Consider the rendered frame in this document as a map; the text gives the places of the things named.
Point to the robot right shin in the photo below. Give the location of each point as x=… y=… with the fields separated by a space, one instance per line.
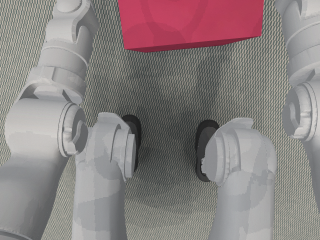
x=244 y=123

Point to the robot right thigh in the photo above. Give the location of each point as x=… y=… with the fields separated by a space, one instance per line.
x=237 y=161

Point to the left robot upper arm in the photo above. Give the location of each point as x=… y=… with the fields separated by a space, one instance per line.
x=42 y=135

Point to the carton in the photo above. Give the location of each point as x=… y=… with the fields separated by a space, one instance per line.
x=165 y=25

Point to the left robot forearm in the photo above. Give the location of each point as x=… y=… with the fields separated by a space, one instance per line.
x=65 y=55

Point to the right robot forearm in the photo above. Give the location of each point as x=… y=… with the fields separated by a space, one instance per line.
x=300 y=25

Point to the right robot upper arm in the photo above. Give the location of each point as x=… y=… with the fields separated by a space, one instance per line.
x=301 y=120

